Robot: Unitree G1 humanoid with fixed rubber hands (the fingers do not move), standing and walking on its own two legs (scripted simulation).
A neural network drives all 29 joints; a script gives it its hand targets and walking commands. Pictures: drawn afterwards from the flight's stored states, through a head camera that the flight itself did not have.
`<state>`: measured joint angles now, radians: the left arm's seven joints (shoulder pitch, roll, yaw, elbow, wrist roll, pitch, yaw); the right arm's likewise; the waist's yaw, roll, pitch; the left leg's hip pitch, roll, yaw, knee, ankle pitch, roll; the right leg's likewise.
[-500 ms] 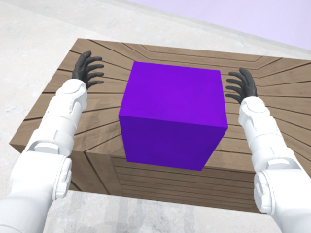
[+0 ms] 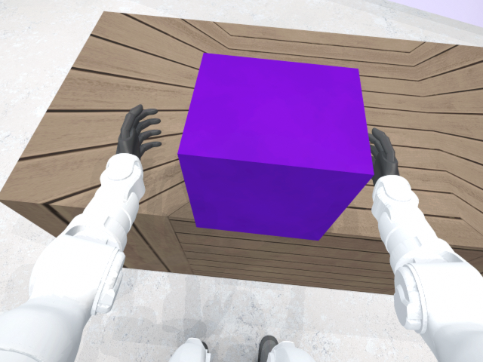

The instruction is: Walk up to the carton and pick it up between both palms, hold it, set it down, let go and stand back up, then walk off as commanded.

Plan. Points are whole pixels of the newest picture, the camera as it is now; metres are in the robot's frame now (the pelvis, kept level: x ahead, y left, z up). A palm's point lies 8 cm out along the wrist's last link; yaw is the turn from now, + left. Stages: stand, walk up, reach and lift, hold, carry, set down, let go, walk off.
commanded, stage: reach and lift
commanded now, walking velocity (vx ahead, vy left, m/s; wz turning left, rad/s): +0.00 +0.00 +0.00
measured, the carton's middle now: (267, 157) +0.47 -0.02 -0.01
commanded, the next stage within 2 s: none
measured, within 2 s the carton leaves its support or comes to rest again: neither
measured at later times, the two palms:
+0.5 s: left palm (137, 162) +0.43 +0.22 +0.00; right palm (377, 183) +0.42 -0.23 -0.01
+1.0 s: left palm (171, 160) +0.44 +0.16 +0.00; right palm (364, 175) +0.44 -0.20 -0.01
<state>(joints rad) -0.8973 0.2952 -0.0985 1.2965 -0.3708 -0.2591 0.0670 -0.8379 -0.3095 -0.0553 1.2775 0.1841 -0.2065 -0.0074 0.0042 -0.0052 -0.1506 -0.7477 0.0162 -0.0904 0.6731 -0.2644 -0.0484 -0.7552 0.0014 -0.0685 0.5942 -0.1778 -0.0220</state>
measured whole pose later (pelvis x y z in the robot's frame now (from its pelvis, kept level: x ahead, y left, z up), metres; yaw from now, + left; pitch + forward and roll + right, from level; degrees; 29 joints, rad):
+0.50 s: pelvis +0.01 +0.01 -0.02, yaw -1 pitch +26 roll -2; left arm -0.82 0.28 -0.10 1.30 -0.37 -0.42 0.06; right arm -0.81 -0.31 -0.05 1.31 0.21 -0.38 -0.01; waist 0.00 0.04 -0.23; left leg -0.93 0.02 -0.09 0.81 -0.33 -0.05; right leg -0.93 0.00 -0.07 0.71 -0.23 -0.01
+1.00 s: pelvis +0.02 +0.00 -0.02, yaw -1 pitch +27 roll -2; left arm -0.86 0.15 -0.10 1.33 -0.29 -0.44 0.10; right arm -0.84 -0.25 -0.06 1.31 0.21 -0.38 -0.03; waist 0.00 0.04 -0.24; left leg -0.93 0.02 -0.09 0.79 -0.33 -0.05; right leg -0.93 0.00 -0.07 0.71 -0.24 -0.01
